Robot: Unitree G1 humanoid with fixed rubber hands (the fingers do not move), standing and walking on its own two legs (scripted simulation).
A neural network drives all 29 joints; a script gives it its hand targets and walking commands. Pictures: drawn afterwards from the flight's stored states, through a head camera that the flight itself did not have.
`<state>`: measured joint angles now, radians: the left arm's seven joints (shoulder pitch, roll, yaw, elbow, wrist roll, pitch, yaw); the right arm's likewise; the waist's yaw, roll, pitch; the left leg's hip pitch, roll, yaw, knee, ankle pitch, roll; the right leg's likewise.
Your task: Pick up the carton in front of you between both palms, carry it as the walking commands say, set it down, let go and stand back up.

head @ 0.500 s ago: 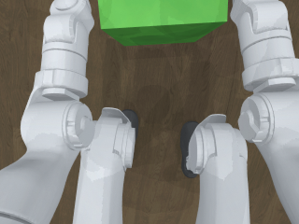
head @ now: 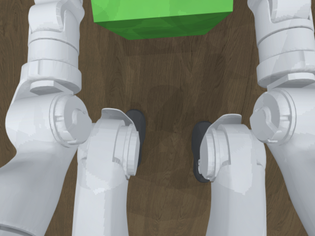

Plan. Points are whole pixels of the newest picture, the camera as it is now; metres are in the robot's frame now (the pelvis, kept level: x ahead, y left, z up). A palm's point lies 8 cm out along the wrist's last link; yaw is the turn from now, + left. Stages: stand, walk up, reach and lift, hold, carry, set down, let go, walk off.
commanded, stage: set down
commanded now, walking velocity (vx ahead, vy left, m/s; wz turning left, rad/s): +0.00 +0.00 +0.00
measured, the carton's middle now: out of the picture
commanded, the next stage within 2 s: let go in 1.70 s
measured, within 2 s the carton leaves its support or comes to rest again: neither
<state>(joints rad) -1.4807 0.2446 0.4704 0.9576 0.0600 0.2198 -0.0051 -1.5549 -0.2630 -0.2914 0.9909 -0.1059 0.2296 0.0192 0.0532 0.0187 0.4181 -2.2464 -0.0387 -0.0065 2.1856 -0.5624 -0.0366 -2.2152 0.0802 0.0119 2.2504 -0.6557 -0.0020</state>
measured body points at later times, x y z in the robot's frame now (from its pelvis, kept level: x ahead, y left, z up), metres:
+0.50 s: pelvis +0.00 +0.00 +0.00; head +0.38 -0.01 +0.22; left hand +0.55 +0.20 -0.19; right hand +0.58 -0.14 -0.20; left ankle +0.12 +0.12 -0.33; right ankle +0.09 -0.11 -0.33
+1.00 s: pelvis +0.00 +0.00 +0.05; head +0.36 +0.01 +0.32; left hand +0.57 +0.22 -0.07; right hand +0.61 -0.16 -0.07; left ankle +0.12 +0.12 -0.33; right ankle +0.09 -0.11 -0.33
